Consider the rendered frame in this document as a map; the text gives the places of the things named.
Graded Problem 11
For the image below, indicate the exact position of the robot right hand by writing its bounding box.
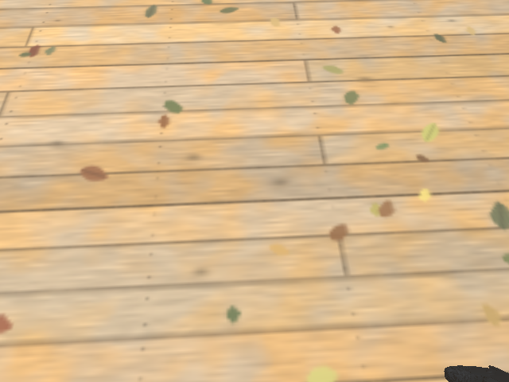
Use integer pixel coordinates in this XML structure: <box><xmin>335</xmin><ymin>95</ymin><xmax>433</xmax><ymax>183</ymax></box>
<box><xmin>444</xmin><ymin>365</ymin><xmax>509</xmax><ymax>382</ymax></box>

